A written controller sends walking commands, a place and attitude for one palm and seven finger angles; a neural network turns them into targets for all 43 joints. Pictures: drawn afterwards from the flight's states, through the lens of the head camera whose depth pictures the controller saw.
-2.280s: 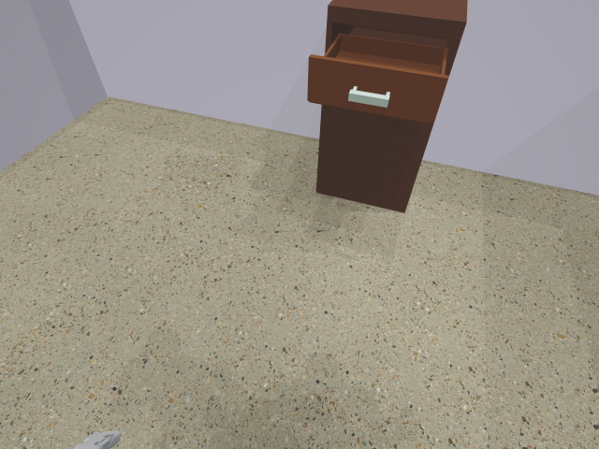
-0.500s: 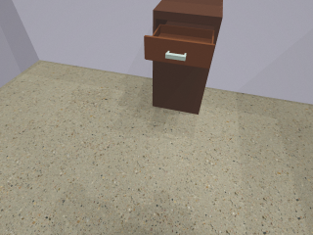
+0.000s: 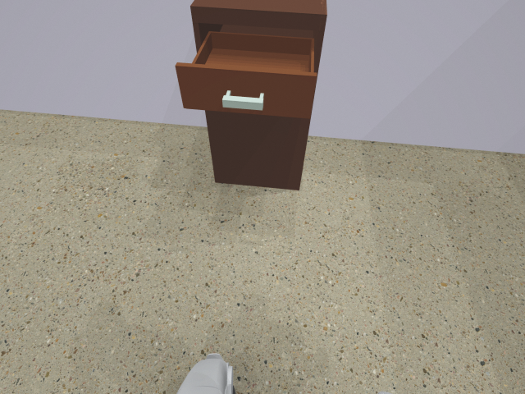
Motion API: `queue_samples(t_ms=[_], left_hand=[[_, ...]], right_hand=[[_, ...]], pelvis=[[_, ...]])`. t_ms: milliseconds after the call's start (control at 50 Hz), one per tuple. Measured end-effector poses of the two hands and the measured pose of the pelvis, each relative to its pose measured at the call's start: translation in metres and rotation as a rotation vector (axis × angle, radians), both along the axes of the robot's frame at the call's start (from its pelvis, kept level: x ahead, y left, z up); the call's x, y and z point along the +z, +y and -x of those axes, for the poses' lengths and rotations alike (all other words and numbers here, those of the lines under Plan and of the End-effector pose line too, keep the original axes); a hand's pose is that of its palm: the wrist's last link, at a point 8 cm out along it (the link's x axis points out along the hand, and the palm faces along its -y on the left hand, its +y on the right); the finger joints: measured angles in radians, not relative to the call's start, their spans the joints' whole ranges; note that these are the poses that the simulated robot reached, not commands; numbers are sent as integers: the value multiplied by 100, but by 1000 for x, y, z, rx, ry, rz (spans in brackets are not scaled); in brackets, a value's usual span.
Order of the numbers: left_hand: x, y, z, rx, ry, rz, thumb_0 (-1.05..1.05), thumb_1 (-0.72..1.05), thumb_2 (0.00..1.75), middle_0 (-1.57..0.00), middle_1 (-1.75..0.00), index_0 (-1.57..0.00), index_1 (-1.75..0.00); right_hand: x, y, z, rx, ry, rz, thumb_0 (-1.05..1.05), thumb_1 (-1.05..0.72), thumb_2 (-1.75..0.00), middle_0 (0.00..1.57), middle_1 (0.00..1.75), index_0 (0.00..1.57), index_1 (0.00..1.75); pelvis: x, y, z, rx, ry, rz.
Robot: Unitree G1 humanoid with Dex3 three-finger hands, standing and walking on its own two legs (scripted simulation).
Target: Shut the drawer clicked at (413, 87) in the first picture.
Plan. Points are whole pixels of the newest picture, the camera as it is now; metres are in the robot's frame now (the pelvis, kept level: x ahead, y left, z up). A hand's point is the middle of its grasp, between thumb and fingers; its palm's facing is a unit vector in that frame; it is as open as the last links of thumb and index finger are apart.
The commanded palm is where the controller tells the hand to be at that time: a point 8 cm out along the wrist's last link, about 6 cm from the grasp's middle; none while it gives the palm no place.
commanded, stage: walk to a spot facing it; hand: left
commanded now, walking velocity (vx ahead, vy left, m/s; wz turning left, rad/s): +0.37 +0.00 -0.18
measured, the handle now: (244, 98) +0.87 +0.14 -0.04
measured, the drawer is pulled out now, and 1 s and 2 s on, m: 0.29 0.29 0.29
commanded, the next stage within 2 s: turn to face it in 0.40 s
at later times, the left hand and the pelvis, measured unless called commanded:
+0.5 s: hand (179, 293) +0.32 +0.21 -0.16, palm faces -0.17 -0.97 -0.15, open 7.3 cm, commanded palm none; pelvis +0.21 +0.04 +0.01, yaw -12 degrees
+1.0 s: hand (209, 258) +0.42 +0.17 -0.18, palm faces -0.08 -0.99 -0.14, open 7.2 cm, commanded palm none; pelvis +0.29 +0.02 -0.01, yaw -7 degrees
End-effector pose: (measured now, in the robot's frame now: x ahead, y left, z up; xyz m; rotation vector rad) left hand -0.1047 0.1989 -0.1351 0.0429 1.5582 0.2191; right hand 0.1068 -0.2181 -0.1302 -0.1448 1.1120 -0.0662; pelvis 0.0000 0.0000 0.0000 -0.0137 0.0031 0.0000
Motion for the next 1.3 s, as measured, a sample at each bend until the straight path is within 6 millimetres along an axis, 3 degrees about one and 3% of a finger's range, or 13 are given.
queue_samples(t_ms=[80,140,260,360,500,680,740,820,920,980,1060,1160,1300], left_hand=[[-15,19,-38,-5,27,9,0,91,90,-21,-30,-20,-30],[-30,41,-78,-31,37,17,0,91,90,-21,-30,-20,-30],[-23,78,-210,-135,-137,-8,0,91,90,-20,-30,-20,-30],[-8,85,-315,-209,-283,-12,0,92,90,-20,-30,-20,-30],[1,61,-428,-338,-350,22,0,92,90,-20,-30,-19,-30],[-9,-14,-541,-496,-435,34,0,91,90,-20,-30,-20,-30],[-8,-30,-552,-477,-468,42,0,91,90,-20,-30,-20,-30],[-5,-34,-544,-422,-457,49,0,91,90,-20,-30,-20,-30],[-5,-12,-536,-330,-457,28,-2,93,90,-21,-30,-20,-30],[-14,11,-524,-279,-432,22,-2,92,90,-21,-30,-20,-30],[-28,44,-496,-210,-351,13,-1,92,90,-20,-30,-20,-30],[-19,72,-454,-163,-230,-16,0,92,90,-20,-30,-20,-30],[-7,80,-409,-154,-116,-33,0,92,90,-20,-30,-20,-30]], right_hand=[[-2,24,-64,18,-61,2,0,-91,-90,20,30,20,30],[-7,34,-91,-12,-111,25,0,-91,-90,20,30,20,30],[3,34,-71,-160,-9,67,-1,-93,-90,20,30,20,30],[9,28,-43,-241,122,101,-2,-95,-90,20,30,20,30],[9,41,-16,-359,275,61,0,-92,-90,20,30,20,30],[-16,55,-9,-475,459,-63,0,-91,-90,20,30,20,30],[-22,51,-25,-465,485,-82,0,-91,-90,20,30,20,30],[-22,37,-67,-417,426,-70,0,-91,-90,20,30,20,30],[-17,22,-127,-339,298,-22,0,-91,-90,20,30,20,30],[-14,16,-150,-288,261,36,1,-93,-90,20,30,20,30],[-5,17,-168,-246,221,88,1,-93,-90,20,30,20,30],[11,24,-182,-200,212,109,1,-92,-90,20,30,20,30],[15,25,-191,-183,194,92,1,-92,-90,20,30,20,30]], pelvis=[[-12,16,-45,-17,-6,4],[-23,30,-78,-42,-18,9],[-6,45,-125,-100,-40,-9],[4,51,-161,-148,-30,-13],[8,43,-207,-212,-26,-6],[-12,4,-265,-242,-11,-21],[-14,-3,-275,-216,-23,2],[-8,-5,-283,-188,-31,11],[-5,3,-289,-149,-24,26],[-8,13,-292,-126,-26,41],[-10,27,-297,-111,-28,36],[4,35,-298,-83,-15,36],[13,36,-301,-73,-8,21]])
